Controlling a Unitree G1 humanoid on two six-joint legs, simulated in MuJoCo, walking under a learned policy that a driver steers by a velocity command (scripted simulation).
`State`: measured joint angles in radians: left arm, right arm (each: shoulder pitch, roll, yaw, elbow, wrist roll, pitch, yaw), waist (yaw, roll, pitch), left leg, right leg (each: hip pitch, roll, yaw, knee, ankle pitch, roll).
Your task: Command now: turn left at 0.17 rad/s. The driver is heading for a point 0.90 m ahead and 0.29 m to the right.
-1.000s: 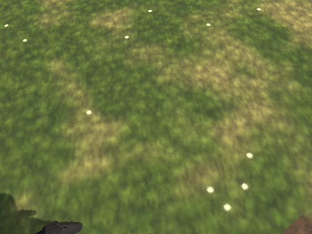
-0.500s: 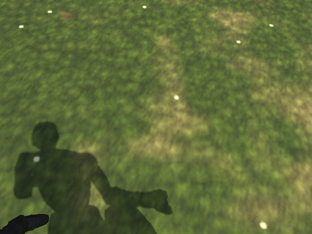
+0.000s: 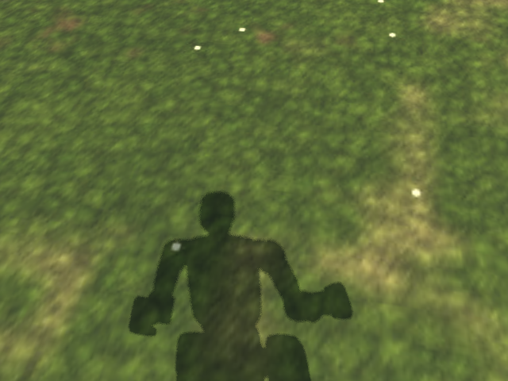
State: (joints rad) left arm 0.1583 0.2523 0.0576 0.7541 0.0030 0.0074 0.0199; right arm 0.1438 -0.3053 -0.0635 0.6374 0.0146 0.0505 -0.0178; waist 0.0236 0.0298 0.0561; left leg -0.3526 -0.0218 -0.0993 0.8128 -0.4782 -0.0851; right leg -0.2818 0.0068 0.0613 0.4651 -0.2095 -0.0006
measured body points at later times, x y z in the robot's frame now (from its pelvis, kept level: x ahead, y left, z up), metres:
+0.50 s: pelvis +0.01 +0.02 -0.01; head +0.04 +0.01 +0.44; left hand +0.16 +0.30 -0.12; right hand +0.13 -0.26 -0.11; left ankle -0.02 +0.14 -0.74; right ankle +0.00 -0.10 -0.70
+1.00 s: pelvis +0.04 -0.04 +0.00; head +0.06 -0.10 +0.45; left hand +0.32 +0.14 -0.06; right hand +0.06 -0.38 -0.10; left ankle +0.17 +0.09 -0.68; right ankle +0.01 -0.11 -0.74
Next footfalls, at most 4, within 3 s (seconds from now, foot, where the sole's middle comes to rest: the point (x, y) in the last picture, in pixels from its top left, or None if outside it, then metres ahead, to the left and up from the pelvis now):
0.08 left None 0.02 0.14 -0.78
0.64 right None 0.05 -0.12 -0.78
1.22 left None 0.22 0.03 -0.78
1.52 right None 0.13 -0.21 -0.78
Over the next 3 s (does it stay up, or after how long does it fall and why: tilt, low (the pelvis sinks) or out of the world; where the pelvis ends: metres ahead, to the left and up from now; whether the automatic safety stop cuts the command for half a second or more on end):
stays up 0.32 -0.07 0.00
